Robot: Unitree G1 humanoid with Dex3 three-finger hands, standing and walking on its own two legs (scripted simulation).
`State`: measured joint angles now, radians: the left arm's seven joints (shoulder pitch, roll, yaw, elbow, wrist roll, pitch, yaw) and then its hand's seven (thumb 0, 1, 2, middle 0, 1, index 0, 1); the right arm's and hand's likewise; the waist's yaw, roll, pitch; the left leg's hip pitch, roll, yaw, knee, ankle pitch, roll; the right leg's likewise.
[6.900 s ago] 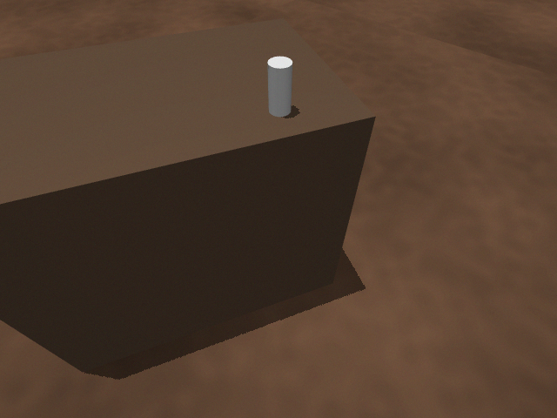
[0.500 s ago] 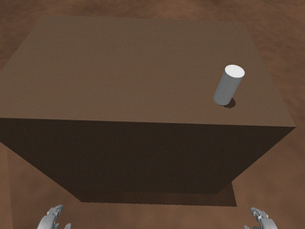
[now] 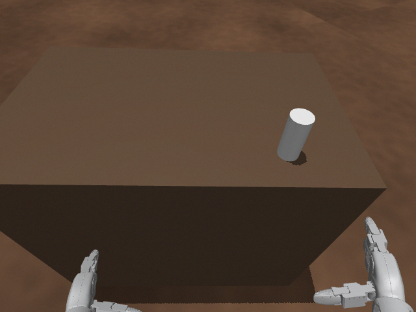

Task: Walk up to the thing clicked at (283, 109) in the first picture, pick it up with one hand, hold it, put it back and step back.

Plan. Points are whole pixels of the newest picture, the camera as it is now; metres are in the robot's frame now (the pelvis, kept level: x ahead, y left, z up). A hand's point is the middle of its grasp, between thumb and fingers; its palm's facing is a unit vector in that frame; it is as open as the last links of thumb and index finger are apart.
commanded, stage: rise first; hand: right
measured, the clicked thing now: (294, 136) +0.45 -0.19 +0.08
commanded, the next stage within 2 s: go down in 1.32 s
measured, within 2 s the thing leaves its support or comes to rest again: neither
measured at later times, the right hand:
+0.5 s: hand (384, 257) +0.17 -0.24 +0.11, palm faces +0.30 +0.87 -0.39, open 17.6 cm
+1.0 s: hand (412, 252) +0.16 -0.24 +0.17, palm faces +0.36 +0.82 -0.45, open 17.6 cm
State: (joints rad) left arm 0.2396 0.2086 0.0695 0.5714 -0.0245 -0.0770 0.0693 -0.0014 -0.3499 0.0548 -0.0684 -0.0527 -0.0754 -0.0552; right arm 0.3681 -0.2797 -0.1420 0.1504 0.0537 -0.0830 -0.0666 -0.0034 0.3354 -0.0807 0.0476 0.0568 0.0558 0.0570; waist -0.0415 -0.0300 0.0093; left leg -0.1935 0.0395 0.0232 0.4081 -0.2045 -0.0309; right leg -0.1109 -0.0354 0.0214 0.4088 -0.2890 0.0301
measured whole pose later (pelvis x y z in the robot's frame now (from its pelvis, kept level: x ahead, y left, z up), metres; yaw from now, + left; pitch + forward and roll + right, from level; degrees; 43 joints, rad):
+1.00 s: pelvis -0.03 +0.01 +0.00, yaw -1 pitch -4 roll +0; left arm 0.26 0.21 0.16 0.61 -0.01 -0.14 0.03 -0.01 -0.55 0.03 -0.06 -0.04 -0.06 -0.05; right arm 0.44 -0.35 -0.35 -0.34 0.05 -0.31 0.00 -0.01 0.57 -0.03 0.05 0.06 0.06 0.06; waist -0.05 -0.06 0.06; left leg -0.18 0.05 0.04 0.43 -0.18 -0.02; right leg -0.10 -0.03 0.04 0.43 -0.26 0.03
